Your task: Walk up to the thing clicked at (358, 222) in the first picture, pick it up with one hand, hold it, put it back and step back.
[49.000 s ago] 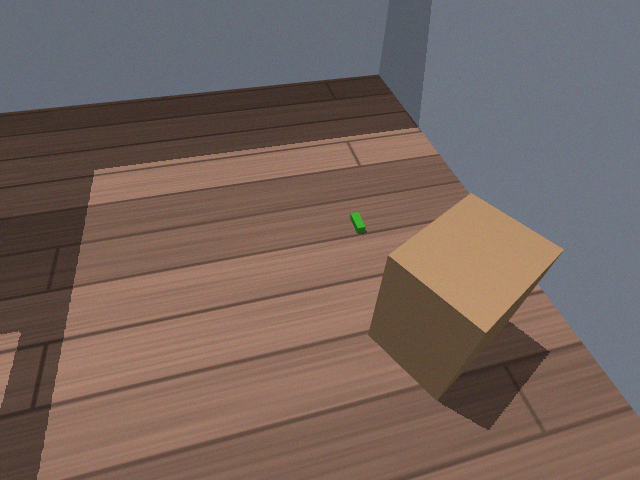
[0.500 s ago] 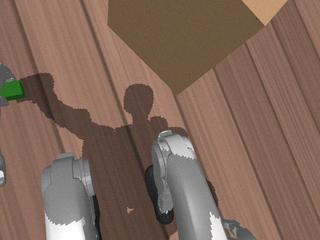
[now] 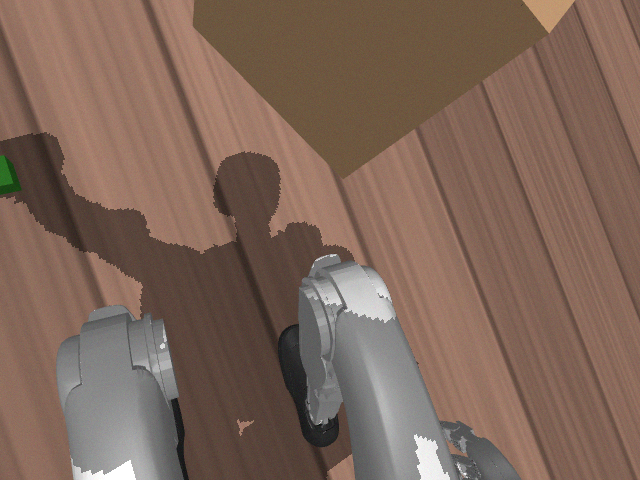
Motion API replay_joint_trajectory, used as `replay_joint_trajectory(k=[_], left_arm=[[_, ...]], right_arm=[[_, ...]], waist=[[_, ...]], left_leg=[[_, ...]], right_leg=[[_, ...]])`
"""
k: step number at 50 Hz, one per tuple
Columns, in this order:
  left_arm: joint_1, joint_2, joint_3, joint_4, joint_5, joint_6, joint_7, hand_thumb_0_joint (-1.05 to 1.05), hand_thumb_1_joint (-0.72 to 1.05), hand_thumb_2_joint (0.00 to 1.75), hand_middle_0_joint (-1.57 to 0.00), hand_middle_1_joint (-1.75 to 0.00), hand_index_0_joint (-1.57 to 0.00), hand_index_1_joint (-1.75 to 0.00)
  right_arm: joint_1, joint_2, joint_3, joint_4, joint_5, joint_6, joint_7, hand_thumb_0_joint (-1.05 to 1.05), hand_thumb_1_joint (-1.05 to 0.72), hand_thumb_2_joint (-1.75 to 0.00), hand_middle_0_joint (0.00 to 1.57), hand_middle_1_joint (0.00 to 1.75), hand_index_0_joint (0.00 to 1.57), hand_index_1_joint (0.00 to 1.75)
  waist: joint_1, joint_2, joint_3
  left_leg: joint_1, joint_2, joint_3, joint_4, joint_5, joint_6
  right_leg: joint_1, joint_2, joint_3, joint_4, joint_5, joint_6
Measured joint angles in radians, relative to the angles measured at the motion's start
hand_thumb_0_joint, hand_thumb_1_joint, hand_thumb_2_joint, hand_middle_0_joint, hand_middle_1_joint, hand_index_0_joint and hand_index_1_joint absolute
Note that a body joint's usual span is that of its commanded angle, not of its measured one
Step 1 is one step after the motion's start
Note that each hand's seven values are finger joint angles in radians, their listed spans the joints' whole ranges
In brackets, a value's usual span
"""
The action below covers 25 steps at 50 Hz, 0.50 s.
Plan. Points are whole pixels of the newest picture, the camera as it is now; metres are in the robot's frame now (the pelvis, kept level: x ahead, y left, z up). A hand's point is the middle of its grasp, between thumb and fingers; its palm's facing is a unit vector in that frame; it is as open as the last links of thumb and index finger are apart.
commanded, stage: lower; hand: left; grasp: from above
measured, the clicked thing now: out of the picture +0.49 +0.31 -0.23
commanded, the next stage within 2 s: rest in 0.02 s
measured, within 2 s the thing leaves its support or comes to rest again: rests again in 1.32 s
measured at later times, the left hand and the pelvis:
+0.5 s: hand out of the picture +0.48 +0.30 -0.23, palm faces -0.43 -0.12 -0.89, open 6.6 cm; pelvis +0.00 +0.00 -0.02, yaw -3 degrees
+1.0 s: hand out of the picture +0.48 +0.30 -0.26, palm faces -0.44 -0.12 -0.89, open 6.6 cm; pelvis +0.00 +0.01 -0.02, yaw -5 degrees
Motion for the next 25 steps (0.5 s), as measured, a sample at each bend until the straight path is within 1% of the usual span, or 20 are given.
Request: replay_joint_trajectory(k=[5, 15, 20, 25], left_arm=[[-0.004, 0.02, 0.008, 0.016, 0.015, -0.004, 0.023, 0.01, 0.5, 0.0, -1.08, -0.05, -1.09, -0.04], [-0.014, 0.054, 0.022, 0.068, 0.015, 0.005, 0.069, 0.01, 0.5, 0.0, -1.08, -0.06, -1.09, -0.04], [-0.026, 0.077, 0.018, 0.095, 0.008, 0.006, 0.081, 0.01, 0.5, 0.0, -1.07, -0.06, -1.08, -0.04], [-0.026, 0.102, 0.038, 0.107, 0.019, -0.002, 0.096, 0.01, 0.5, 0.0, -1.07, -0.07, -1.08, -0.05]], right_arm=[[0.002, -0.005, 0.012, -0.002, -0.009, -0.005, 0.006, 0.0, -0.91, -0.9, 0.2, 0.3, 0.2, 0.3], [0.006, -0.004, 0.051, -0.008, -0.022, -0.025, 0.018, 0.0, -0.9, -0.89, 0.2, 0.3, 0.2, 0.3], [0.004, -0.008, 0.073, -0.015, -0.027, -0.04, 0.024, 0.0, -0.9, -0.89, 0.2, 0.3, 0.2, 0.3], [0.001, -0.018, 0.089, -0.029, -0.035, -0.05, 0.027, 0.0, -0.9, -0.89, 0.2, 0.3, 0.2, 0.3]], waist=[[-0.012, -0.009, 0.019], [-0.036, -0.016, 0.045], [-0.047, -0.028, 0.062], [-0.059, -0.041, 0.079]], left_leg=[[-0.015, 0.001, -0.008, 0.024, 0.002, 0.001], [-0.025, 0.005, -0.02, 0.049, -0.004, 0.006], [-0.027, 0.007, -0.03, 0.061, -0.005, 0.008], [-0.027, 0.006, -0.04, 0.07, -0.004, 0.007]], right_leg=[[-0.013, 0.003, -0.007, 0.016, 0.007, 0.003], [-0.018, 0.01, -0.017, 0.027, 0.009, 0.009], [-0.016, 0.014, -0.026, 0.029, 0.013, 0.01], [-0.011, 0.016, -0.035, 0.031, 0.017, 0.01]])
